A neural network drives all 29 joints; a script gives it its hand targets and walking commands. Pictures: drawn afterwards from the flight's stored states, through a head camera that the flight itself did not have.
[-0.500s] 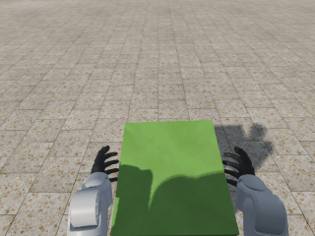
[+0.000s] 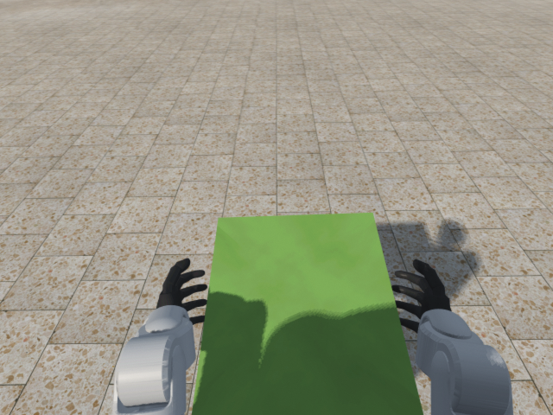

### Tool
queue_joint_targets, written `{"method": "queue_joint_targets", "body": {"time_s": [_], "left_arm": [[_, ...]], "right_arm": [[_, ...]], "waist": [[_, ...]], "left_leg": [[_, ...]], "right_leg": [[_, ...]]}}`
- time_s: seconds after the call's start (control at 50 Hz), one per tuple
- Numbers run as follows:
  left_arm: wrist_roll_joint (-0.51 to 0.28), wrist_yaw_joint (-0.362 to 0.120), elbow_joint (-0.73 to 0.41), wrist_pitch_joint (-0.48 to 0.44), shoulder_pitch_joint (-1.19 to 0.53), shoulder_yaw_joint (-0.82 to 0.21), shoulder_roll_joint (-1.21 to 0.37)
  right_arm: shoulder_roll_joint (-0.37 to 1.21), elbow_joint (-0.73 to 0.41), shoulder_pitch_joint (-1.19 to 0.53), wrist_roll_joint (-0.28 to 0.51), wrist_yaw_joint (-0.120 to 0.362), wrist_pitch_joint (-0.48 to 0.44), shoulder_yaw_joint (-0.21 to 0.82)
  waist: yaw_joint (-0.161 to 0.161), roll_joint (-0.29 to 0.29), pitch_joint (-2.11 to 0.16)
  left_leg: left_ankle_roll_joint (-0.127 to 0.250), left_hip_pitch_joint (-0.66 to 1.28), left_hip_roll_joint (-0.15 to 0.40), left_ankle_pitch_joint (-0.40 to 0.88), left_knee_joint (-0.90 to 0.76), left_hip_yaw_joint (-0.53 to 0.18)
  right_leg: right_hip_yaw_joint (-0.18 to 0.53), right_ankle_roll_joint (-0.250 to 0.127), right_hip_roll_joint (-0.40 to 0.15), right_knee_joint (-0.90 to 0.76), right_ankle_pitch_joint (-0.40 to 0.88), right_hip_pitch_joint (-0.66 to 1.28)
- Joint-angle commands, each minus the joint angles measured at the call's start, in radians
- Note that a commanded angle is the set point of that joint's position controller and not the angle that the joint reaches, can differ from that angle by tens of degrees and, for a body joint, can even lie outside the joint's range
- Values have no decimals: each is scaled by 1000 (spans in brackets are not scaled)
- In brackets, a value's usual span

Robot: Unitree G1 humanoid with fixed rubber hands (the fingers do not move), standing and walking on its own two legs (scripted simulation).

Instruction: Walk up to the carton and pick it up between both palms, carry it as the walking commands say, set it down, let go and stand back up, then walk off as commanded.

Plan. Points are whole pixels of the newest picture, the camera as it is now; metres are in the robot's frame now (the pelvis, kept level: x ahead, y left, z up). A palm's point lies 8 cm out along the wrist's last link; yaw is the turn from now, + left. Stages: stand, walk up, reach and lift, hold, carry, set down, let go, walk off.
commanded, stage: carry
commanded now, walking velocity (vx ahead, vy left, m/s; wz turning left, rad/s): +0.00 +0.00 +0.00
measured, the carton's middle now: (299, 320) +0.30 +0.00 +0.01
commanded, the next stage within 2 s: none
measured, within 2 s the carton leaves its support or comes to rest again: neither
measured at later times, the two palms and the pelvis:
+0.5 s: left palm (160, 363) +0.19 +0.16 +0.08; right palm (444, 363) +0.20 -0.16 +0.09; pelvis -0.05 +0.00 -0.01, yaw +1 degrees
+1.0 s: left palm out of the picture +0.12 +0.17 +0.08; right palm out of the picture +0.12 -0.16 +0.08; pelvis -0.12 +0.01 -0.02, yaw +0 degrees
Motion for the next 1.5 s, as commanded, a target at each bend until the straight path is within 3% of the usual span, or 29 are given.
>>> {"method": "queue_joint_targets", "body": {"time_s": [0.0, 0.1, 0.2, 0.32, 0.54, 0.8, 0.86, 0.94, 0.96, 1.0, 1.02, 1.04, 1.06, 1.08, 1.1, 1.14, 1.16, 1.2, 1.26, 1.3, 1.32, 1.34, 1.36, 1.38, 1.4, 1.42, 1.48], "left_arm": [[-375, -253, -108, -21, -443, -655, -855], [-403, -248, -173, 12, -411, -694, -885], [-405, -253, -183, 25, -405, -696, -888], [-416, -258, -206, 33, -410, -702, -894], [-431, -261, -249, 46, -414, -724, -905], [-435, -257, -258, 59, -404, -730, -891], [-432, -256, -257, 60, -401, -729, -889], [-418, -256, -237, 65, -376, -717, -885], [-415, -256, -235, 65, -375, -716, -886], [-412, -254, -236, 64, -394, -710, -887], [-405, -251, -232, 65, -394, -706, -880], [-404, -248, -242, 67, -407, -713, -886], [-406, -247, -247, 62, -418, -714, -904], [-420, -251, -249, 60, -424, -731, -923], [-432, -255, -257, 55, -433, -738, -943], [-447, -259, -268, 47, -439, -743, -962], [-452, -259, -283, 44, -443, -754, -963], [-459, -254, -310, 41, -446, -770, -954], [-456, -248, -287, 55, -406, -757, -924], [-457, -253, -252, 68, -379, -741, -913], [-459, -258, -237, 73, -374, -732, -909], [-465, -263, -227, 74, -370, -727, -903], [-456, -267, -208, 62, -383, -721, -893], [-457, -271, -226, 60, -387, -720, -910], [-455, -277, -244, 57, -390, -718, -924], [-448, -280, -259, 47, -390, -709, -929], [-435, -282, -275, 31, -402, -693, -934]], "right_arm": [[836, -98, -441, 369, 243, -21, 641], [869, -159, -409, 396, 236, 12, 681], [876, -173, -407, 399, 242, 26, 690], [890, -200, -409, 407, 246, 35, 694], [897, -231, -404, 414, 251, 47, 702], [882, -234, -387, 408, 249, 59, 697], [883, -234, -385, 410, 249, 60, 697], [879, -222, -382, 414, 251, 63, 692], [881, -221, -385, 416, 252, 63, 693], [889, -222, -399, 425, 253, 64, 699], [886, -216, -398, 427, 253, 65, 696], [884, -226, -416, 436, 254, 64, 692], [892, -232, -429, 441, 259, 64, 689], [899, -218, -409, 431, 262, 62, 683], [915, -233, -427, 434, 264, 54, 691], [940, -253, -443, 439, 263, 38, 695], [944, -255, -434, 437, 262, 31, 694], [933, -257, -412, 428, 256, 27, 685], [895, -226, -347, 400, 244, 41, 669], [872, -203, -312, 378, 234, 52, 662], [863, -189, -300, 369, 231, 55, 656], [863, -181, -295, 367, 226, 55, 652], [844, -216, -334, 359, 230, 56, 655], [864, -214, -368, 373, 231, 56, 668], [907, -206, -381, 396, 234, 52, 695], [935, -219, -406, 418, 239, 44, 721], [961, -254, -450, 457, 246, 29, 760]], "waist": [[-1, 2, -193], [-2, 2, -220], [-1, -2, -210], [3, -9, -204], [4, 0, -166], [6, -17, -144], [5, -51, -157], [5, -149, -195], [-3, -148, -193], [-18, -96, -172], [-25, 8, -140], [-29, 228, -99], [-24, 238, -44], [-10, 168, -47], [-1, 123, -79], [4, 100, -154], [5, 117, -179], [-1, 174, -200], [-12, 221, -236], [1, 200, -271], [5, 162, -248], [5, 68, -240], [11, -171, -214], [17, -243, -188], [23, -202, -175], [19, -143, -181], [14, -157, -182]], "left_leg": [[1, -7, 105, 144, -86, -99], [-9, 11, 130, 316, -28, -100], [-21, -10, 146, 296, -8, -110], [-21, -49, 141, 224, 23, -118], [1, -112, 134, 7, -41, -157], [0, -159, 109, -120, -71, -147], [-7, -139, 77, -106, 9, -106], [-15, -15, -16, -97, 346, -16], [-10, 5, -9, -101, 344, -29], [5, -32, 32, -110, 135, -86], [40, -63, 105, -184, 6, -215], [102, -180, 272, -358, -306, -473], [162, -243, 390, -343, -386, -545], [158, -253, 380, -278, -363, -493], [128, -222, 341, -193, -318, -402], [95, -97, 266, 3, -229, -253], [77, -32, 239, 69, -198, -218], [68, 51, 238, 142, -190, -218], [97, 132, 271, 312, -171, -256], [72, 149, 265, 419, -118, -226], [32, 91, 241, 422, -78, -198], [-9, -21, 199, 343, 0, -175], [-71, -234, 86, 86, 71, -52], [-89, -284, 34, -182, 252, -17], [-85, -295, -7, -244, 434, -58], [-78, -281, -6, -221, 540, -89], [-78, -307, -10, -170, 654, -85]], "right_leg": [[138, -22, -125, -54, 211, 159], [136, -9, -150, -7, 410, 176], [145, 1, -174, 7, 407, 161], [163, -6, -186, 13, 310, 116], [184, -14, -180, -64, -48, 14], [182, -9, -182, -119, -208, -35], [197, -19, -208, -154, -236, -60], [213, -78, -310, -241, -294, -215], [189, -75, -311, -234, -317, -245], [137, -25, -250, -127, -355, -193], [98, 9, -190, -29, -403, -252], [-16, 45, -51, 283, -366, -229], [37, 38, 14, 565, -288, -263], [116, 32, 2, 687, -265, -265], [124, 29, -5, 745, -227, -266], [103, 40, -5, 758, -181, -262], [94, 44, -6, 677, -186, -250], [62, 47, 3, 499, -227, -204], [31, 46, 25, 264, -292, -120], [6, 40, 18, 8, -178, -14], [35, 39, -26, -136, -79, 55], [160, 47, -119, -187, 28, 154], [337, -30, -316, -116, 436, 203], [336, -62, -379, -66, 763, 182], [309, -73, -373, -37, 978, 188], [234, -78, -343, -8, 986, 187], [158, -107, -294, 36, 885, 213]]}}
